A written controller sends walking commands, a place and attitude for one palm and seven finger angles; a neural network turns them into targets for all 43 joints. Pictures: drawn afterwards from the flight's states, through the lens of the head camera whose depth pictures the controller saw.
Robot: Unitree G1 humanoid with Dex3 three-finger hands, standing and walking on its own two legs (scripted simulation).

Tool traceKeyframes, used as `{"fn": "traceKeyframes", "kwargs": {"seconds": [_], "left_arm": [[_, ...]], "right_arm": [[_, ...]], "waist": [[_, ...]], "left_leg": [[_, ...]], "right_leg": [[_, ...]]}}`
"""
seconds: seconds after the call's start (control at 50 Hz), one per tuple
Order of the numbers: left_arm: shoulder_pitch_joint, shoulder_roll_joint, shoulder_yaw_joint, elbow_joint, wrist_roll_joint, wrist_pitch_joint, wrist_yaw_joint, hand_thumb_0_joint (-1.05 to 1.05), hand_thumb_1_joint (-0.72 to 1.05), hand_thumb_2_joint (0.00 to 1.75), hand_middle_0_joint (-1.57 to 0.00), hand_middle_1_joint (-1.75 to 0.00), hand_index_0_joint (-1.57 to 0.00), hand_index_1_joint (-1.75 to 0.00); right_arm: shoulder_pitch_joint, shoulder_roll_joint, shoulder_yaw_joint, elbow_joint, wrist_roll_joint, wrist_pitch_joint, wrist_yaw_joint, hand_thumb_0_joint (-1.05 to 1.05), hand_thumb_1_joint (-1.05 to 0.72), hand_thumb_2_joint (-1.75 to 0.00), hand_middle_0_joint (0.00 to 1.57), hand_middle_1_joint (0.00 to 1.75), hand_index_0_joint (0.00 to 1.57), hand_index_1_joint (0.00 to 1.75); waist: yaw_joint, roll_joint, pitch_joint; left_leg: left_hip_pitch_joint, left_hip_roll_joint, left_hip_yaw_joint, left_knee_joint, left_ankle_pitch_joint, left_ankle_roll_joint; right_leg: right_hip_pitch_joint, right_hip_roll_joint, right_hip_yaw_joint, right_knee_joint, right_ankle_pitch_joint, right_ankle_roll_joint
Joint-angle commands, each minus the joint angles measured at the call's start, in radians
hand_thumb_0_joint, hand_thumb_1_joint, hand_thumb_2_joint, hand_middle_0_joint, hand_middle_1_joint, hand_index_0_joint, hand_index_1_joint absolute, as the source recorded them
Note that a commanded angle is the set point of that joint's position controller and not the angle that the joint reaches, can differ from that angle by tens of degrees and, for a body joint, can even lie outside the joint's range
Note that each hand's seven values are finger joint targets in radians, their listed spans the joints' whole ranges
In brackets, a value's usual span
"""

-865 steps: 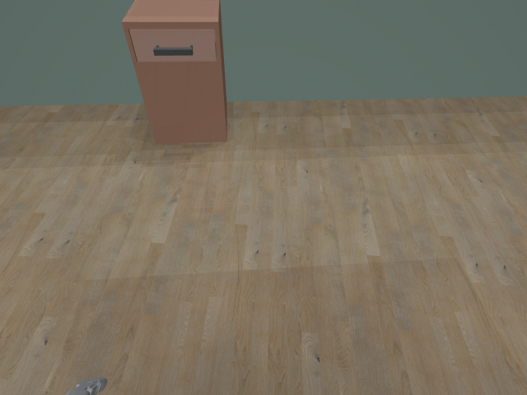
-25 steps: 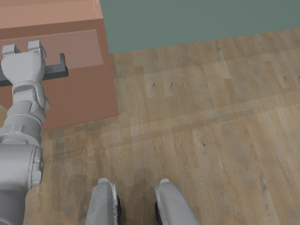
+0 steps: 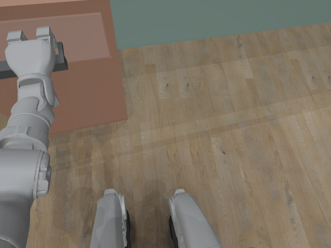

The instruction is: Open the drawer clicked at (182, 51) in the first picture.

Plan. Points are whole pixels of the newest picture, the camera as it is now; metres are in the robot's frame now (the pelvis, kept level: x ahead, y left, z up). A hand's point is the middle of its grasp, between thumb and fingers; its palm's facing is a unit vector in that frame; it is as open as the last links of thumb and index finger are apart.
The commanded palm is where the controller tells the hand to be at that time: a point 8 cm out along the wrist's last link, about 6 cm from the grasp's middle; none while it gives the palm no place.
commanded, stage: lower the fingers behind the handle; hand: left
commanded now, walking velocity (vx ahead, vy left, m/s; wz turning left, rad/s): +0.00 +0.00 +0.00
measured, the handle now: (25, 58) +0.58 +0.29 -0.01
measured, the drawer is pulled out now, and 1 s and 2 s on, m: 0.00 0.00 0.02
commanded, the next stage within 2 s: close the thumb around the handle in 0.46 s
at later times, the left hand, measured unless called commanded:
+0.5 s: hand (40, 78) +0.53 +0.26 -0.03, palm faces +0.00 -0.03 -1.00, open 13.9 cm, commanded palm +0.53 +0.23 +0.02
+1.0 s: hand (40, 80) +0.53 +0.26 -0.03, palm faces +0.00 -0.03 -1.00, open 8.7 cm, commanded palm +0.52 +0.23 +0.02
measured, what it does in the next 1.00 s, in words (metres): stands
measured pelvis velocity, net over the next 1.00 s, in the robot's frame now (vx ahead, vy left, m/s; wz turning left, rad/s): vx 0.01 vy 0.00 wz -0.01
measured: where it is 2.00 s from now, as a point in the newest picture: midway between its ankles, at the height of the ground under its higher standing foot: (152, 244)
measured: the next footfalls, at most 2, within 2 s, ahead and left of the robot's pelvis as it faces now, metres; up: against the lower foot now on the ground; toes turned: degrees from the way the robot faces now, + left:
none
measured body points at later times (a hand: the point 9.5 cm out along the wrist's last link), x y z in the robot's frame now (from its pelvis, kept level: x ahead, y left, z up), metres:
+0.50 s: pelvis +0.00 +0.00 -0.01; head +0.19 +0.03 +0.40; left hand +0.53 +0.26 +0.02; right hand +0.01 -0.27 -0.13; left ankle +0.07 +0.12 -0.56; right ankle +0.02 -0.13 -0.56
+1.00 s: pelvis +0.01 +0.00 +0.00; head +0.20 +0.03 +0.41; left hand +0.52 +0.26 +0.02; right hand +0.03 -0.27 -0.12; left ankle +0.07 +0.12 -0.56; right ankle +0.02 -0.13 -0.56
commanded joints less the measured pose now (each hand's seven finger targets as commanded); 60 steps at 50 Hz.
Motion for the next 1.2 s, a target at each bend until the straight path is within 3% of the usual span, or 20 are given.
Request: {"fn": "traceKeyframes", "kwargs": {"seconds": [0.0,0.04,0.1,0.12,0.18,0.22,0.26,0.36,0.44,0.48,0.5,0.54,0.58,0.72,0.84,0.9,1.0,1.04,1.16,1.18], "left_arm": [[-0.347,0.316,0.041,-0.058,-0.003,0.072,-0.056,0.00,-0.50,0.30,-0.30,-1.20,-0.30,-1.20],[-0.355,0.281,0.013,-0.076,-0.018,0.051,-0.093,0.00,-0.50,0.30,-0.30,-1.20,-0.30,-1.20],[-0.437,0.312,0.029,-0.269,-0.028,-0.052,-0.132,0.00,-0.50,0.30,-0.30,-1.20,-0.30,-1.20],[-0.431,0.329,0.044,-0.292,-0.024,-0.083,-0.133,0.00,-0.50,0.30,-0.30,-1.20,-0.30,-1.20],[-0.331,0.275,0.036,-0.226,-0.024,-0.105,-0.123,0.00,-0.50,0.30,-0.30,-1.20,-0.30,-1.20],[-0.307,0.312,0.064,-0.200,-0.017,-0.103,-0.098,0.00,-0.50,0.30,-0.30,-1.20,-0.30,-1.20],[-0.326,0.323,0.073,-0.206,-0.017,-0.095,-0.071,0.00,-0.50,0.30,-0.30,-1.20,-0.30,-1.20],[-0.353,0.329,0.096,-0.310,-0.025,-0.087,-0.039,0.00,-0.50,0.30,-0.30,-1.20,-0.30,-1.20],[-0.323,0.276,0.064,-0.273,-0.033,-0.042,-0.039,0.00,-0.50,0.30,-0.30,-1.20,-0.30,-1.20],[-0.329,0.313,0.083,-0.263,-0.030,-0.031,-0.048,0.00,-0.50,0.30,-0.30,-1.20,-0.30,-1.20],[-0.342,0.306,0.073,-0.281,-0.026,-0.034,-0.051,0.00,-0.50,0.30,-0.30,-1.20,-0.30,-1.20],[-0.309,0.265,0.052,-0.264,-0.027,-0.034,-0.060,0.00,-0.50,0.30,-0.30,-1.20,-0.30,-1.20],[-0.318,0.249,0.042,-0.264,-0.024,-0.045,-0.068,0.00,-0.39,0.35,-0.31,-1.21,-0.31,-1.21],[-0.256,0.282,0.086,-0.274,-0.016,-0.091,-0.052,0.00,0.00,0.52,-0.34,-1.25,-0.34,-1.25],[-0.246,0.271,0.090,-0.286,-0.010,-0.084,-0.013,0.00,0.34,0.66,-0.36,-1.29,-0.36,-1.29],[-0.273,0.246,0.071,-0.279,-0.015,-0.072,-0.003,0.00,0.51,0.73,-0.37,-1.31,-0.37,-1.31],[-0.295,0.242,0.065,-0.293,-0.023,-0.052,-0.009,0.00,0.79,0.85,-0.39,-1.34,-0.39,-1.34],[-0.281,0.252,0.069,-0.269,-0.024,-0.046,-0.018,0.00,0.90,0.90,-0.40,-1.35,-0.40,-1.35],[-0.298,0.262,0.057,-0.243,-0.015,-0.058,-0.033,0.00,0.90,0.90,-0.40,-1.35,-0.40,-1.35],[-0.307,0.267,0.064,-0.262,-0.019,-0.068,-0.035,0.00,0.90,0.90,-0.40,-1.35,-0.40,-1.35]], "right_arm": [[0.213,-0.200,-0.056,-0.023,0.011,-0.011,-0.025,0.00,-0.90,-0.90,0.20,0.30,0.20,0.30],[0.206,-0.191,-0.055,-0.030,0.012,-0.021,-0.032,0.00,-0.90,-0.90,0.20,0.30,0.20,0.30],[0.210,-0.181,-0.067,-0.030,0.009,-0.042,-0.044,0.00,-0.90,-0.90,0.20,0.30,0.20,0.30],[0.213,-0.179,-0.071,-0.021,0.007,-0.047,-0.047,0.00,-0.90,-0.90,0.20,0.30,0.20,0.30],[0.218,-0.171,-0.072,-0.010,0.006,-0.047,-0.044,0.00,-0.90,-0.90,0.20,0.30,0.20,0.30],[0.215,-0.179,-0.067,-0.014,0.004,-0.042,-0.043,0.00,-0.90,-0.90,0.20,0.30,0.20,0.30],[0.220,-0.181,-0.068,-0.013,0.002,-0.038,-0.041,0.00,-0.90,-0.90,0.20,0.30,0.20,0.30],[0.231,-0.182,-0.087,0.002,-0.002,-0.032,-0.030,0.00,-0.90,-0.90,0.20,0.30,0.20,0.30],[0.235,-0.180,-0.088,0.015,0.002,-0.024,-0.021,0.00,-0.90,-0.90,0.20,0.30,0.20,0.30],[0.233,-0.184,-0.082,0.015,0.002,-0.021,-0.026,0.00,-0.90,-0.90,0.20,0.30,0.20,0.30],[0.233,-0.182,-0.084,0.015,0.002,-0.020,-0.027,0.00,-0.90,-0.90,0.20,0.30,0.20,0.30],[0.229,-0.175,-0.086,0.016,0.002,-0.019,-0.026,0.00,-0.90,-0.90,0.20,0.30,0.20,0.30],[0.227,-0.171,-0.087,0.018,-0.001,-0.021,-0.027,0.00,-0.90,-0.90,0.20,0.30,0.20,0.30],[0.219,-0.171,-0.086,0.005,-0.010,-0.013,-0.027,0.00,-0.90,-0.90,0.20,0.30,0.20,0.30],[0.210,-0.173,-0.092,-0.001,-0.012,-0.007,-0.018,0.00,-0.90,-0.90,0.20,0.30,0.20,0.30],[0.212,-0.176,-0.097,0.008,-0.011,-0.010,-0.014,0.00,-0.90,-0.90,0.20,0.30,0.20,0.30],[0.217,-0.179,-0.100,0.014,-0.010,-0.011,-0.015,0.00,-0.90,-0.90,0.20,0.30,0.20,0.30],[0.215,-0.178,-0.094,0.015,-0.009,-0.009,-0.016,0.00,-0.90,-0.90,0.20,0.30,0.20,0.30],[0.207,-0.177,-0.086,0.012,-0.007,-0.013,-0.024,0.00,-0.90,-0.90,0.20,0.30,0.20,0.30],[0.203,-0.175,-0.086,0.010,-0.008,-0.017,-0.024,0.00,-0.90,-0.90,0.20,0.30,0.20,0.30]], "waist": [[-0.020,0.078,-0.513],[-0.036,0.054,-0.487],[-0.023,0.144,-0.633],[-0.020,0.154,-0.634],[-0.011,0.136,-0.524],[-0.001,0.118,-0.486],[-0.003,0.113,-0.509],[0.012,0.166,-0.653],[0.006,0.156,-0.609],[0.004,0.118,-0.608],[0.006,0.150,-0.622],[0.005,0.145,-0.597],[-0.005,0.134,-0.572],[0.022,0.144,-0.562],[0.027,0.142,-0.586],[0.014,0.153,-0.583],[0.013,0.155,-0.630],[0.015,0.133,-0.606],[0.001,0.120,-0.534],[0.008,0.139,-0.559]], "left_leg": [[0.524,-0.037,0.008,-0.146,0.163,0.047],[0.486,-0.034,0.013,-0.131,0.124,0.054],[0.556,-0.029,0.007,-0.108,0.150,0.055],[0.578,-0.027,0.000,-0.104,0.159,0.053],[0.554,-0.026,-0.003,-0.107,0.157,0.050],[0.501,-0.028,0.002,-0.101,0.137,0.049],[0.494,-0.028,0.001,-0.092,0.156,0.050],[0.624,-0.021,-0.004,-0.090,0.281,0.043],[0.648,-0.021,-0.005,-0.109,0.298,0.041],[0.632,-0.021,-0.008,-0.110,0.301,0.043],[0.647,-0.021,-0.005,-0.110,0.317,0.042],[0.663,-0.021,-0.005,-0.116,0.328,0.041],[0.660,-0.018,-0.007,-0.113,0.326,0.043],[0.634,-0.020,0.006,-0.101,0.365,0.041],[0.643,-0.021,0.006,-0.106,0.366,0.037],[0.676,-0.019,-0.005,-0.116,0.360,0.034],[0.713,-0.018,-0.011,-0.124,0.366,0.034],[0.680,-0.021,-0.005,-0.124,0.347,0.038],[0.623,-0.021,0.001,-0.128,0.277,0.042],[0.637,-0.021,-0.003,-0.129,0.286,0.041]], "right_leg": [[0.130,0.020,-0.057,-0.223,0.217,-0.040],[0.122,0.020,-0.049,-0.227,0.195,-0.036],[0.118,0.019,-0.034,-0.204,0.202,-0.042],[0.098,0.020,-0.035,-0.200,0.202,-0.046],[0.049,0.023,-0.046,-0.196,0.181,-0.050],[0.046,0.024,-0.049,-0.190,0.170,-0.051],[0.054,0.026,-0.047,-0.184,0.189,-0.050],[0.091,0.026,-0.049,-0.178,0.275,-0.049],[0.099,0.027,-0.058,-0.200,0.291,-0.048],[0.124,0.025,-0.056,-0.199,0.306,-0.047],[0.123,0.024,-0.055,-0.198,0.319,-0.047],[0.116,0.025,-0.058,-0.209,0.323,-0.049],[0.103,0.024,-0.057,-0.208,0.320,-0.048],[0.129,0.023,-0.052,-0.193,0.372,-0.052],[0.139,0.024,-0.055,-0.191,0.372,-0.052],[0.108,0.024,-0.063,-0.195,0.342,-0.051],[0.118,0.022,-0.062,-0.201,0.344,-0.050],[0.139,0.024,-0.060,-0.209,0.343,-0.049],[0.121,0.024,-0.056,-0.218,0.297,-0.049],[0.119,0.024,-0.054,-0.209,0.295,-0.051]]}}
